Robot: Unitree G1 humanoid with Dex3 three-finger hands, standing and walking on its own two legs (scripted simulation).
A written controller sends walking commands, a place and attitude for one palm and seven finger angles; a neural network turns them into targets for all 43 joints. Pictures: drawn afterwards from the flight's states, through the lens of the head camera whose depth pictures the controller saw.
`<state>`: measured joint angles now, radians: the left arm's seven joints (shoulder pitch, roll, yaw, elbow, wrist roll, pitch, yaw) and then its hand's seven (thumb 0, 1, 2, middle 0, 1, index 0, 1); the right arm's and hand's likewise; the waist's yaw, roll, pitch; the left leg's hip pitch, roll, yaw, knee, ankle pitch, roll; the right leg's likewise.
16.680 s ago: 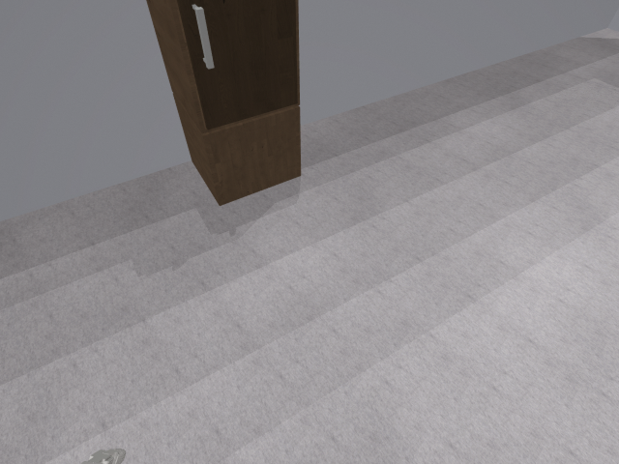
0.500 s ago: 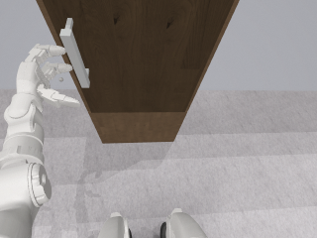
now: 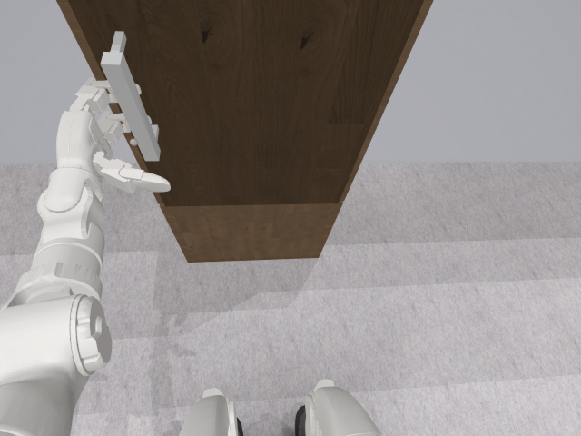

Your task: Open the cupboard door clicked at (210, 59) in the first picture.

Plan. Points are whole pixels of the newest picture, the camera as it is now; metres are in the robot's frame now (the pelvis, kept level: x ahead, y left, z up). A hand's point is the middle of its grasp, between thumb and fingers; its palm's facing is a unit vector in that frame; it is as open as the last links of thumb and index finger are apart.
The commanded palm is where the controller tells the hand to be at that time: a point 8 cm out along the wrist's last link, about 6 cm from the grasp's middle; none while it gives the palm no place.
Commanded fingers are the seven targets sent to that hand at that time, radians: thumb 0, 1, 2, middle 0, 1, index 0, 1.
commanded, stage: slide the fingers in behind the handle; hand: left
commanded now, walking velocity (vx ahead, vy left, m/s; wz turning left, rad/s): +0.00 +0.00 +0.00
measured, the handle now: (137, 103) +0.56 +0.18 +0.07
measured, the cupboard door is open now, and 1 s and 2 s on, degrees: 0 1 17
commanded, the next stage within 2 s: close the thumb around the handle in 0.66 s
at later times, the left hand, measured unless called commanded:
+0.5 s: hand (151, 145) +0.49 +0.15 +0.07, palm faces +0.00 -1.00 -0.01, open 14.1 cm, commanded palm +0.46 +0.20 +0.07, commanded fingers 0.00 -0.50 0.30 -0.30 -1.20 -0.30 -1.20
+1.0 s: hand (151, 144) +0.49 +0.15 +0.06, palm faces -0.01 -1.00 -0.02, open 12.4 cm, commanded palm +0.47 +0.20 +0.07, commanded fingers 0.00 0.23 0.61 -0.35 -1.28 -0.35 -1.28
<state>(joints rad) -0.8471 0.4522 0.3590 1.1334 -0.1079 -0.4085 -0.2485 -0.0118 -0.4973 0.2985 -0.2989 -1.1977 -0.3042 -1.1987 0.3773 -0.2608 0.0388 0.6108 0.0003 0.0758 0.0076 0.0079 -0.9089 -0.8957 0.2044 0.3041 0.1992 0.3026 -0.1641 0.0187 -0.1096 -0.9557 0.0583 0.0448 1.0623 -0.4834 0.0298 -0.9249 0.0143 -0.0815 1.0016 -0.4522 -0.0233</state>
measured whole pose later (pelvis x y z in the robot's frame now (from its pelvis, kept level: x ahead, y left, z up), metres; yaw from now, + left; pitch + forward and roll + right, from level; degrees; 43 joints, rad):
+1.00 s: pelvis +0.00 -0.01 +0.00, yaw +1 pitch +21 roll -2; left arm -0.84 0.40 0.32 1.14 -0.11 -0.44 -0.19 -0.01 -0.24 0.41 -0.32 -1.22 -0.31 -1.23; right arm 0.37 -0.26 0.03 0.62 0.00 0.06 0.01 0.01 -0.91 -0.90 0.20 0.30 0.20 0.30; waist -0.16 0.02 -0.11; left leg -0.95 0.05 0.04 1.05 -0.47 0.02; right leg -0.92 0.01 -0.09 1.01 -0.46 -0.04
